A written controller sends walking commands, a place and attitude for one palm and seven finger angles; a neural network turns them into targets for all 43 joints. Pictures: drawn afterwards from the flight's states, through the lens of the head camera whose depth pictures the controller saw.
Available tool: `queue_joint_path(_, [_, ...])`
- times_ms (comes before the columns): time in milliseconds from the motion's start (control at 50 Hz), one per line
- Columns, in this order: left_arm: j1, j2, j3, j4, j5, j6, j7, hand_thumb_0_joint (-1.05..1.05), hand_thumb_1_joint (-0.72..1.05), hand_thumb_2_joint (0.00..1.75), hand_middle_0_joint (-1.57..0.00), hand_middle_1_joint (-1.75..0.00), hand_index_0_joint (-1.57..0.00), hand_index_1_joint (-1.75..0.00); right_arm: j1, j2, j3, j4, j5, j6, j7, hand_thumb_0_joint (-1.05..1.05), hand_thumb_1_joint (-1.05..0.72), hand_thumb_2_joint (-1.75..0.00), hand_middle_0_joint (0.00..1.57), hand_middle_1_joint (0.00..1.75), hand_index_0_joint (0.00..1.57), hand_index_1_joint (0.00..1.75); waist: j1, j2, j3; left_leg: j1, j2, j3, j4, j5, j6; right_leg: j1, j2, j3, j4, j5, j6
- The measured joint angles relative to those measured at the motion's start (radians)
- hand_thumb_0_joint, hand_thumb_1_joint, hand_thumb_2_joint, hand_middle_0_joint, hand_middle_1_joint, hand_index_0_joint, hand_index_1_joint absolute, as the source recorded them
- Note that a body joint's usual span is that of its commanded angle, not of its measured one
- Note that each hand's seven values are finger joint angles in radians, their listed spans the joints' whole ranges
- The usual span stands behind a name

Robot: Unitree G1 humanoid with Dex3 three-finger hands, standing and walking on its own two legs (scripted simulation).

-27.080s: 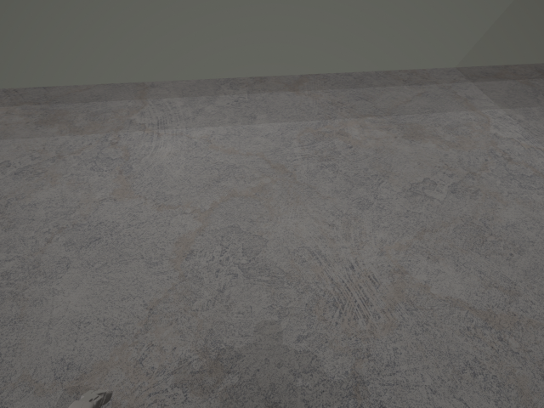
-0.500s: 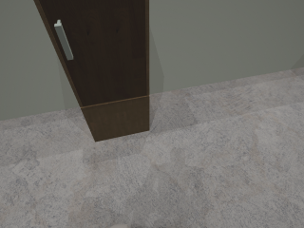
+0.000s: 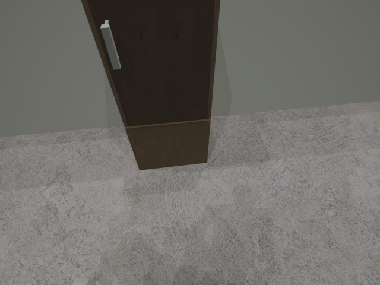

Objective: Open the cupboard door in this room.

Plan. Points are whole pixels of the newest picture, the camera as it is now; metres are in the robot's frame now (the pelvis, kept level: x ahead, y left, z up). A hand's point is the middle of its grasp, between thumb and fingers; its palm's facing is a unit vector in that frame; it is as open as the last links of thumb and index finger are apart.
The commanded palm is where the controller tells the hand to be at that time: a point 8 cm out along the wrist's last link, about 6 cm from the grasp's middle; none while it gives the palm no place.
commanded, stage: turn to face it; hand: left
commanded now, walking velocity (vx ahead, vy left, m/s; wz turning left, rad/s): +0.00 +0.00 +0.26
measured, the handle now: (112, 45) +0.81 +0.29 +0.08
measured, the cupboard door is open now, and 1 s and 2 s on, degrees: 0 0 0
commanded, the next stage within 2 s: take the last steps up to it in 0.06 s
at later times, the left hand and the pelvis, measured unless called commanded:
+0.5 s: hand out of the picture -0.10 +0.15 -0.16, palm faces +0.26 -0.94 -0.21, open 7.3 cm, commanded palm none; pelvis -0.02 -0.02 +0.01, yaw +9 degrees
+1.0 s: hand (93, 282) +0.16 +0.25 -0.17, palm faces +0.13 -0.98 -0.16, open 7.4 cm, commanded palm none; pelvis +0.10 +0.06 +0.00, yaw +8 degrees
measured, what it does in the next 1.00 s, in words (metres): walks ahead: right foot, then left foot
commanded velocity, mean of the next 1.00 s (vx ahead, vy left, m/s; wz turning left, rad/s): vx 0.26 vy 0.00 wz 0.03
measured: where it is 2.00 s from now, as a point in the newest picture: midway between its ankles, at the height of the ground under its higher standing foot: (187, 274)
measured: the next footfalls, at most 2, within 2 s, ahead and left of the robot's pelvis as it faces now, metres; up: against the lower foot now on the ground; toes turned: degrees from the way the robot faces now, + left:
right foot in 0.04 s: +0.05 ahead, -0.13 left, +0.00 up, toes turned -3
left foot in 0.60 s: -0.01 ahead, +0.13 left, +0.00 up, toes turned +16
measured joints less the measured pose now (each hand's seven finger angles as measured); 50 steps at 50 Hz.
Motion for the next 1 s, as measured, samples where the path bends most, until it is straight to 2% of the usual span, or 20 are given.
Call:
queue_joint_path(40, [0.004, -0.007, -0.007, -0.009, 0.0, -0.014, -0.002, 0.0, 0.91, 0.9, -0.2, -0.3, -0.2, -0.29, 0.008, -0.006, -0.005, 0.0, 0.004, 0.004, 0.002, 0.0, -0.9, -0.9, 0.21, 0.3, 0.2, 0.3, 0.0, 0.001, -0.01, -0.024, -0.009, -0.009, 0.037, -0.013, -0.018, 0.069, 0.006, -0.014, -0.154, 0.102, -0.006])
queue_joint_path(60, [0.006, -0.019, -0.01, -0.006, 0.005, -0.024, -0.001, 0.0, 0.91, 0.9, -0.2, -0.3, -0.2, -0.29, 0.007, -0.016, -0.009, 0.003, 0.009, 0.006, 0.003, 0.0, -0.9, -0.9, 0.21, 0.3, 0.2, 0.3, 0.0, 0.019, -0.009, -0.042, -0.001, -0.016, 0.074, -0.03, -0.02, 0.078, 0.015, -0.026, -0.173, 0.127, -0.028])
queue_joint_path(100, [0.018, -0.041, -0.024, -0.008, 0.011, -0.031, -0.003, 0.0, 0.91, 0.9, -0.2, -0.3, -0.2, -0.29, 0.004, -0.032, -0.018, 0.003, 0.012, 0.021, 0.001, 0.0, -0.91, -0.9, 0.21, 0.3, 0.2, 0.3, -0.006, 0.042, -0.003, -0.093, -0.008, -0.026, 0.221, -0.186, -0.023, 0.076, 0.015, -0.051, -0.147, 0.116, -0.081])
queue_joint_path(140, [0.04, -0.058, -0.029, -0.011, 0.011, -0.031, -0.003, 0.0, 0.91, 0.9, -0.2, -0.3, -0.2, -0.3, 0.003, -0.042, -0.026, 0.003, 0.009, 0.035, 0.002, 0.01, -0.91, -0.9, 0.2, 0.3, 0.2, 0.3, -0.004, 0.041, -0.008, -0.148, -0.02, -0.016, 0.396, -0.245, -0.025, 0.084, -0.002, -0.066, -0.156, 0.113, -0.105])
queue_joint_path(200, [0.074, -0.074, -0.03, -0.003, 0.01, -0.026, -0.003, 0.0, 0.91, 0.9, -0.2, -0.3, -0.2, -0.3, -0.002, -0.055, -0.032, 0.008, 0.006, 0.041, 0.007, 0.01, -0.91, -0.9, 0.2, 0.3, 0.2, 0.3, 0.004, 0.037, -0.008, -0.196, -0.005, -0.002, 0.581, -0.192, -0.034, 0.104, -0.013, -0.083, -0.2, 0.139, -0.11])
queue_joint_path(280, [0.124, -0.072, -0.021, 0.015, 0.009, -0.038, -0.002, 0.0, 0.92, 0.9, -0.21, -0.3, -0.2, -0.3, 0.011, -0.059, -0.032, 0.018, -0.001, 0.037, 0.015, 0.0, -0.91, -0.9, 0.2, 0.3, 0.2, 0.3, 0.017, 0.032, -0.018, -0.191, 0.036, -0.002, 0.627, -0.102, -0.054, 0.124, -0.013, -0.117, -0.26, 0.171, -0.114])
queue_joint_path(400, [0.222, -0.066, -0.019, 0.061, 0.018, -0.063, -0.008, 0.0, 0.92, 0.9, -0.2, -0.3, -0.2, -0.3, 0.025, -0.052, -0.025, 0.045, -0.006, 0.033, 0.026, 0.01, -0.91, -0.9, 0.2, 0.3, 0.2, 0.3, 0.058, 0.011, -0.044, -0.123, 0.079, 0.032, 0.486, -0.098, -0.06, 0.145, -0.016, -0.15, -0.339, 0.209, -0.108])
queue_joint_path(500, [0.293, -0.062, -0.017, 0.123, 0.028, -0.064, -0.015, 0.0, 0.91, 0.9, -0.2, -0.3, -0.2, -0.3, 0.0, -0.031, -0.013, 0.045, 0.001, 0.017, 0.028, 0.01, -0.91, -0.9, 0.2, 0.3, 0.2, 0.3, 0.096, -0.016, -0.047, -0.049, 0.079, 0.084, 0.248, -0.179, -0.04, 0.155, -0.032, -0.161, -0.367, 0.221, -0.088])
queue_joint_path(580, [0.338, -0.054, -0.011, 0.177, 0.021, -0.047, -0.018, 0.0, 0.91, 0.9, -0.2, -0.3, -0.2, -0.3, -0.019, -0.005, 0.003, 0.028, 0.007, -0.019, 0.022, 0.01, -0.91, -0.9, 0.2, 0.3, 0.2, 0.3, 0.108, -0.029, -0.055, 0.048, 0.066, 0.133, 0.012, -0.121, -0.024, 0.148, -0.044, -0.165, -0.319, 0.191, -0.058])
queue_joint_path(620, [0.349, -0.049, -0.01, 0.202, 0.015, -0.028, -0.021, 0.0, 0.91, 0.9, -0.2, -0.3, -0.2, -0.3, -0.023, 0.017, 0.007, 0.025, 0.007, -0.041, 0.013, 0.0, -0.91, -0.9, 0.2, 0.3, 0.2, 0.3, 0.099, -0.044, -0.056, 0.071, 0.052, 0.14, -0.014, -0.084, 0.005, 0.112, -0.053, -0.138, -0.203, 0.08, -0.053])
queue_joint_path(660, [0.348, -0.048, -0.01, 0.213, 0.02, -0.007, -0.024, 0.0, 0.91, 0.9, -0.2, -0.3, -0.2, -0.29, -0.01, 0.035, 0.004, 0.015, 0.009, -0.057, 0.0, 0.0, -0.92, -0.9, 0.2, 0.3, 0.2, 0.3, 0.086, -0.051, -0.06, 0.1, 0.045, 0.155, -0.018, -0.086, 0.026, 0.045, -0.043, -0.095, -0.026, -0.003, -0.062])
queue_joint_path(720, [0.314, -0.051, -0.007, 0.207, 0.026, -0.007, -0.033, 0.0, 0.91, 0.9, -0.2, -0.3, -0.2, -0.29, 0.028, 0.026, 0.005, 0.018, 0.008, -0.074, -0.012, -0.01, -0.95, -0.9, 0.21, 0.3, 0.2, 0.3, 0.059, -0.04, -0.064, 0.16, 0.035, 0.157, -0.088, -0.072, 0.04, -0.064, -0.035, -0.066, 0.19, 0.044, -0.067])
queue_joint_path(780, [0.26, -0.04, 0.0, 0.173, 0.026, -0.024, -0.039, 0.0, 0.91, 0.9, -0.2, -0.3, -0.2, -0.29, 0.077, 0.031, 0.015, 0.047, 0.01, -0.083, -0.014, -0.01, -0.94, -0.9, 0.21, 0.3, 0.2, 0.3, 0.051, -0.049, -0.057, 0.216, 0.015, 0.162, -0.159, -0.057, 0.047, -0.159, -0.042, -0.04, 0.303, 0.136, -0.06])
queue_joint_path(900, [0.145, -0.021, 0.013, 0.111, 0.02, -0.026, -0.038, 0.0, 0.91, 0.9, -0.2, -0.3, -0.2, -0.29, 0.19, 0.073, 0.033, 0.113, 0.013, -0.092, -0.023, 0.0, -0.92, -0.9, 0.2, 0.3, 0.2, 0.3, 0.034, -0.068, -0.048, 0.297, -0.014, 0.179, -0.221, -0.086, 0.048, -0.278, -0.046, -0.026, 0.358, 0.218, -0.051])
queue_joint_path(1000, [0.048, -0.025, 0.007, 0.07, 0.015, -0.025, -0.043, 0.0, 0.91, 0.9, -0.2, -0.3, -0.19, -0.29, 0.262, 0.103, 0.038, 0.149, 0.003, -0.098, -0.029, 0.0, -0.91, -0.9, 0.2, 0.3, 0.2, 0.3, -0.007, -0.051, -0.021, 0.352, -0.01, 0.182, -0.235, -0.138, 0.033, -0.279, -0.038, -0.06, 0.201, 0.219, -0.072])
